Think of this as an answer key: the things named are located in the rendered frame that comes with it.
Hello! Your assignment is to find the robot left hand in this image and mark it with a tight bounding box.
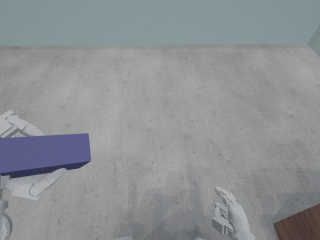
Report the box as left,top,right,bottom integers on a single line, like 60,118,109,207
0,110,67,201

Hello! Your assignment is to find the table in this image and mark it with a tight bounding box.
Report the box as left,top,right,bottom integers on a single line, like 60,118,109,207
273,203,320,240

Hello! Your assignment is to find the robot right hand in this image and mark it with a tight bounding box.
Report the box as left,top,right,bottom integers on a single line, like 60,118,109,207
212,186,251,240

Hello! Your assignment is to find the sponge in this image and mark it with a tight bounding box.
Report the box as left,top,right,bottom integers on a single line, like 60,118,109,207
0,133,91,179

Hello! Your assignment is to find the robot left forearm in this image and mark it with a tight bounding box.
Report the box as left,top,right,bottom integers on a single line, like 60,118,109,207
0,199,13,240

